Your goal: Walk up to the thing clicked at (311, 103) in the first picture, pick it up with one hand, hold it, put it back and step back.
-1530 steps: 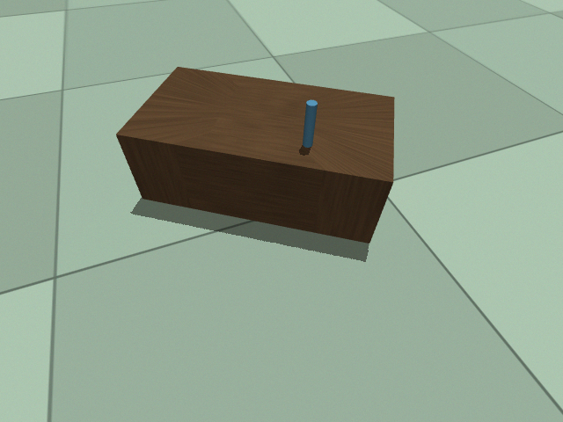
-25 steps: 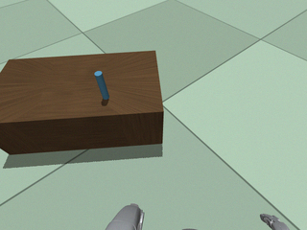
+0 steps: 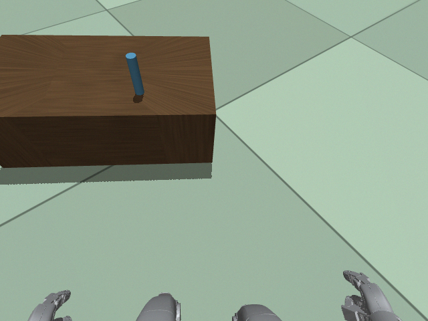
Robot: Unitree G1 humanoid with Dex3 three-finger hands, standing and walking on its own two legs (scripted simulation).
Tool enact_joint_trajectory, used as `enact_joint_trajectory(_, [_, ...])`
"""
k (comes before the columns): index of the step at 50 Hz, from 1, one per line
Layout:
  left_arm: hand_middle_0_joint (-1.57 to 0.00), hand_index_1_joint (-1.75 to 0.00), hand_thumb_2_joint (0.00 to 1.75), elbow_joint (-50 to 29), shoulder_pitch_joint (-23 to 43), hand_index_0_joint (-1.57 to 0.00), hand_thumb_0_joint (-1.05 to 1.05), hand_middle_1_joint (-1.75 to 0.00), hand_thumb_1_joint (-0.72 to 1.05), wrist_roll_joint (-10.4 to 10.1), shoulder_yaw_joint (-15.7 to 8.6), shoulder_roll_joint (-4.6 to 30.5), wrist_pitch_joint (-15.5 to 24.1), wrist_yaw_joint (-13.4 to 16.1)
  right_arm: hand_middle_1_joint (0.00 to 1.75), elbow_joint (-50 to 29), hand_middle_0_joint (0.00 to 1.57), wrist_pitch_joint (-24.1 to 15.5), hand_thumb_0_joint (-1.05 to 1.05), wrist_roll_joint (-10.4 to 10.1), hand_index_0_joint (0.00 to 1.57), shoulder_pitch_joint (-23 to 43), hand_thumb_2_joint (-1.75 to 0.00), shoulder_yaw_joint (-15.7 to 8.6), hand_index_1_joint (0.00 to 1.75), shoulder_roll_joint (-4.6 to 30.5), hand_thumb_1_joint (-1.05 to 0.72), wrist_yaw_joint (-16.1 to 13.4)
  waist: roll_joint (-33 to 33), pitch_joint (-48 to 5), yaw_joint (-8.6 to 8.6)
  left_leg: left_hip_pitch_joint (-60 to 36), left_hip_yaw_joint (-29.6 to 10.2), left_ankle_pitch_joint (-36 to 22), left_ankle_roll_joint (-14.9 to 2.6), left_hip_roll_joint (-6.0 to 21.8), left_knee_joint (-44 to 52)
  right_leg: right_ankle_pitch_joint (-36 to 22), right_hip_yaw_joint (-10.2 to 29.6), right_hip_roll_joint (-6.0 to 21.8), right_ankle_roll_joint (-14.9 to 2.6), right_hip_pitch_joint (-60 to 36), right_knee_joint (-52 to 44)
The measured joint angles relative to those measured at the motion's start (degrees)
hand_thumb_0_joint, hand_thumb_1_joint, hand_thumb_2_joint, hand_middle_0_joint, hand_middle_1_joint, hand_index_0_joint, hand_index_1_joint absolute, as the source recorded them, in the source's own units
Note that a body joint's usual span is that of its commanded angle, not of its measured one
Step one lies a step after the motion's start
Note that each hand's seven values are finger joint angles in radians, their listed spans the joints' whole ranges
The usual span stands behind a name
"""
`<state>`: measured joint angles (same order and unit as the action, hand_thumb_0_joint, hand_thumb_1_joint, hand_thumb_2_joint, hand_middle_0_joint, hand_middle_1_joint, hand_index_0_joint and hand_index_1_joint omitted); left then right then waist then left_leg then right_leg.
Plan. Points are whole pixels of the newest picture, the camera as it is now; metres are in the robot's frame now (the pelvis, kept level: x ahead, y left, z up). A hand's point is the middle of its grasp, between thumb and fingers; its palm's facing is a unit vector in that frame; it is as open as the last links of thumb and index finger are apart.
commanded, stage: step back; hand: left
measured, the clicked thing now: (135, 75) +1.02 +0.32 -0.27
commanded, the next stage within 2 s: stand in 1.22 s
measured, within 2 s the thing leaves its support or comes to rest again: neither
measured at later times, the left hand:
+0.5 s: hand out of the picture -0.08 +0.28 -0.14, palm faces +0.09 -0.91 -0.40, open 7.4 cm
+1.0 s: hand out of the picture -0.02 +0.26 -0.14, palm faces +0.08 -0.94 -0.34, open 7.4 cm
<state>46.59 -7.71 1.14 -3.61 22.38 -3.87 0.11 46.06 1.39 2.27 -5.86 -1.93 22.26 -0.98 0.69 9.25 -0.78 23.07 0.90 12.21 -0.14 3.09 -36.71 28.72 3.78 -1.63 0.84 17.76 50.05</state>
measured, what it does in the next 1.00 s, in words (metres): steps on the spot: right foot, then left foot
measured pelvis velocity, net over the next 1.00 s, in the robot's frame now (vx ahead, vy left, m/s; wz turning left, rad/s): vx -0.08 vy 0.00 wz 0.08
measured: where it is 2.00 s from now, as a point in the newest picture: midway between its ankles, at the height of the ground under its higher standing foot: outside the picture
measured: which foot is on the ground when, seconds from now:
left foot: down 0.00-0.06, up 0.08-0.34, down 0.36-1.00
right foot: up 0.00-0.02, down 0.04-1.00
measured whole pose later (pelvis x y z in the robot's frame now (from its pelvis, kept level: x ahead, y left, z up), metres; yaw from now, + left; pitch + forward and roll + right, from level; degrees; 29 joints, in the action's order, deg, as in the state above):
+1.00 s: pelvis -0.08 +0.00 +0.02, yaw +5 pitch -2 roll +0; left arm 60.1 -7.6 0.7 -1.6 21.3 1.5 -0.4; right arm 60.6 -1.2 1.3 -7.1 -1.6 19.0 0.6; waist 0.9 3.2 -0.9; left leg 11.0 0.0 17.0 -0.5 -0.1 -29.7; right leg 16.3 -0.2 0.9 0.8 10.5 28.6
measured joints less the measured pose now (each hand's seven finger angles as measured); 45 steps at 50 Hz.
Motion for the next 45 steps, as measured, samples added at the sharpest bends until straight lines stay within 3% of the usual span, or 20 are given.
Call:
enact_joint_trajectory(2, [-0.21, -0.30, 0.89, 1.23, -0.78, -0.20, 0.01, -0.30, 0.91, 0.24, -0.02, -0.06, 0.75, -0.10, 0.30, -0.39, 0.21, 0.50, 0.00, -0.41, 0.21, 1.12, -0.90, -0.05, 0.30, 1.00, -0.90, 0.25, -0.98, -0.38, -0.47, 2.48, 0.06, -0.26, 1.06, 1.19, -2.24, -4.85, -1.40, 0.65, -0.73, -4.15, -11.19])
enact_joint_trajectory(3, [-0.21, -0.30, 0.89, 2.11, -0.92, -0.20, 0.01, -0.30, 0.91, 0.61, -0.07, -0.78, 1.09, -0.06, 0.30, -0.11, 0.20, 0.83, 0.00, -0.62, 0.21, 1.83, -0.90, -0.29, 0.30, 1.73, -0.90, 0.27, -2.89, 0.01, -0.16, 3.56, -1.39, 0.17, 0.65, 2.02, -3.67, -5.37, -2.34, -0.57, -0.96, -4.18, -11.73])
enact_joint_trajectory(4, [-0.21, -0.30, 0.89, 2.60, -1.40, -0.20, 0.01, -0.30, 0.91, 0.84, 0.10, -1.18, 1.15, -0.30, 0.30, 0.28, 0.20, 1.21, 0.00, -0.81, 0.21, 1.92, -0.90, -0.64, 0.30, 1.92, -0.90, 0.02, -3.61, -0.13, 0.13, 4.80, -3.47, 4.95, 0.34, 0.87, -6.01, -5.53, -2.95, -0.78, -1.24, -3.36, -10.77])
enact_joint_trajectory(6, [-0.21, -0.30, 0.89, 3.04, -2.77, -0.20, 0.01, -0.30, 0.91, 1.14, 0.52, -1.31, 1.16, -0.55, 0.30, 1.28, 0.20, 1.96, 0.00, -1.08, 0.21, 1.02, -0.90, -1.06, 0.30, 1.60, -0.90, -0.42, -2.37, -1.19, -0.80, 7.18, -6.44, 13.63, 0.36, -3.97, -15.18, -6.14, -2.21, 0.70, -1.82, -1.52, -9.50])
enact_joint_trajectory(8, [-0.21, -0.30, 0.89, 3.62, -3.74, -0.20, 0.01, -0.30, 0.91, 1.37, 0.81, -1.64, 1.26, -0.23, 0.30, 2.19, 0.20, 2.07, 0.00, -1.41, 0.20, -0.26, -0.90, -1.07, 0.30, 1.85, -0.90, -0.36, -1.98, -1.83, -1.15, 8.16, -8.26, 14.63, 0.32, -7.52, -23.37, -7.75, -2.01, 1.90, -1.83, -0.93, -10.53])
enact_joint_trajectory(11, [-0.21, -0.30, 0.89, 3.89, -4.31, -0.21, 0.01, -0.31, 0.91, 1.71, 0.57, -1.60, 1.79, 0.10, 0.30, 3.59, 0.20, 1.53, 0.00, -1.32, 0.20, -2.73, -0.90, -1.02, 0.30, 2.11, -0.90, -0.05, -2.17, -2.44, -1.07, 6.04, -7.83, 14.36, 0.81, -8.54, -26.98, -9.57, -2.87, 2.88, -1.84, -0.11, -11.65])
enact_joint_trajectory(14, [-0.21, -0.30, 0.89, 3.50, -4.19, -0.21, 0.01, -0.31, 0.90, 1.94, 0.15, -0.94, 2.64, 0.16, 0.30, 5.64, 0.20, 1.54, 0.00, -0.74, 0.20, -5.22, -0.90, -1.02, 0.30, 1.86, -0.90, 0.47, -2.45, -2.88, -0.98, 0.66, -5.86, 16.06, 1.19, -6.71, -20.04, -10.33, -4.66, 3.56, -1.89, 0.62, -11.59])
enact_joint_trajectory(17, [-0.21, -0.30, 0.89, 3.42, -3.75, -0.21, 0.01, -0.31, 0.90, 1.80, -0.13, 0.22, 2.97, -0.07, 0.30, 8.08, 0.20, 1.23, 0.01, -0.30, 0.20, -6.90, -0.90, -1.07, 0.30, 1.14, -0.90, 1.24, -1.94, -3.50, -0.84, -6.03, -3.18, 17.28, 0.59, -4.66, -6.99, -10.27, -6.38, 4.70, -1.62, 1.78, -10.27])
enact_joint_trajectory(19, [-0.21, -0.30, 0.89, 4.03, -3.30, -0.21, 0.01, -0.31, 0.90, 1.64, -0.17, 1.20, 2.67, -0.11, 0.30, 9.83, 0.20, 0.55, 0.01, -0.17, 0.20, -6.97, -0.90, -1.35, 0.30, 0.02, -0.90, 1.55, 0.09, -2.98, -1.02, -9.27, -1.84, 9.43, -0.17, -5.66, 0.10, -9.73, -5.76, 6.29, -1.30, 2.42, -8.60])
enact_joint_trajectory(21, [-0.21, -0.30, 0.89, 5.75, -3.85, -0.20, 0.01, -0.30, 0.91, 1.09, -0.09, 1.21, 2.25, -0.09, 0.30, 10.58, 0.20, -0.08, 0.01, 0.09, 0.20, -7.48, -0.90, -1.16, 0.30, -0.79, -0.90, 1.93, 0.76, -3.98, -0.74, -9.38, -1.35, 7.56, -1.22, -6.01, 0.91, -3.85, -3.71, 5.36, -1.36, 3.13, -6.44])
enact_joint_trajectory(23, [-0.21, -0.30, 0.89, 7.48, -4.49, -0.20, 0.01, -0.30, 0.91, 0.57, 0.02, 1.28, 2.00, -0.47, 0.30, 10.97, 0.20, -0.76, 0.01, 0.23, 0.21, -7.83, -0.90, -0.73, 0.30, -1.48, -0.90, 2.10, 0.60, -5.07, 0.05, -9.65, -1.55, 6.98, -2.01, -5.38, 2.11, -1.90, -2.50, 3.67, -1.44, 3.72, -3.26])
enact_joint_trajectory(28, [-0.21, -0.30, 0.89, 9.98, -5.98, -0.20, 0.01, -0.30, 0.91, 0.19, -0.05, 1.25, 3.18, -1.27, 0.30, 11.13, 0.20, -1.56, 0.01, 0.54, 0.21, -7.01, -0.90, -0.12, 0.30, -2.52, -0.90, 2.41, 0.84, -6.23, 0.37, -10.58, -0.86, 5.72, -0.83, -3.92, 3.83, -4.11, -3.46, 2.94, -1.45, -0.89, -11.17])
enact_joint_trajectory(30, [-0.21, -0.30, 0.89, 11.06, -5.81, -0.20, 0.01, -0.30, 0.91, 0.48, -0.07, 0.29, 3.72, -1.04, 0.30, 11.01, 0.20, -1.16, 0.01, 0.22, 0.21, -6.19, -0.90, -0.18, 0.30, -2.16, -0.90, 2.39, -0.73, -5.91, 0.35, -10.41, -1.20, 6.69, -0.09, -2.39, 2.14, -11.56, -4.22, 1.54, -1.52, -3.53, -16.50])
enact_joint_trajectory(32, [-0.21, -0.30, 0.89, 11.52, -5.72, -0.20, 0.01, -0.30, 0.91, 0.86, 0.24, -0.72, 4.40, -0.88, 0.30, 11.11, 0.20, -0.76, 0.01, -0.23, 0.21, -5.85, -0.90, -0.25, 0.30, -1.88, -0.90, 2.20, -2.10, -6.37, 0.25, -9.57, -2.67, 9.93, -0.24, -1.87, -0.12, -13.28, -5.04, 0.54, -1.72, -4.09, -17.57])
enact_joint_trajectory(34, [-0.21, -0.30, 0.89, 11.50, -5.57, -0.20, 0.01, -0.30, 0.91, 1.08, 0.58, -1.36, 4.93, -0.98, 0.30, 11.37, 0.20, -0.68, 0.01, -0.38, 0.21, -5.49, -0.90, -0.37, 0.30, -1.69, -0.90, 2.10, -1.94, -6.84, -0.20, -8.00, -3.36, 14.08, -0.45, -3.06, -3.64, -12.44, -5.04, 0.96, -2.27, -3.72, -17.18])
enact_joint_trajectory(37, [-0.21, -0.30, 0.89, 11.23, -4.69, -0.20, 0.01, -0.30, 0.91, 1.12, 1.02, -2.42, 5.45, -0.88, 0.30, 11.61, 0.20, -1.37, 0.01, -0.57, 0.20, -5.02, -0.90, -0.63, 0.30, -0.81, -0.90, 2.04, -2.09, -6.50, -0.56, -6.89, -2.90, 14.53, -0.76, -3.39, -3.76, -12.29, -5.32, 1.88, -1.72, -3.79, -17.45])
enact_joint_trajectory(41, [-0.21, -0.30, 0.89, 11.47, -3.35, -0.20, 0.01, -0.30, 0.91, 0.56, 1.67, -2.37, 4.91, -0.93, 0.30, 12.68, 0.20, -2.51, 0.01, -0.31, 0.20, -4.18, -0.90, -0.99, 0.30, -0.89, -0.90, 1.70, -0.59, -5.91, -0.59, -9.41, -1.34, 3.58, -0.50, -4.12, 4.19, -11.08, -4.67, 3.70, -0.19, -3.64, -15.96])
enact_joint_trajectory(45, [-0.21, -0.30, 0.89, 12.80, -2.02, -0.20, 0.01, -0.30, 0.91, -0.10, 1.95, -1.71, 4.51, -0.83, 0.30, 13.85, 0.20, -2.64, 0.01, -0.41, 0.20, -3.23, -0.90, -0.33, 0.30, -2.06, -0.90, 1.87, 0.16, -6.43, -0.58, -10.60, -0.75, 4.87, -0.68, -3.72, 5.27, -11.57, -3.81, 3.07, -0.39, -5.07, -18.29])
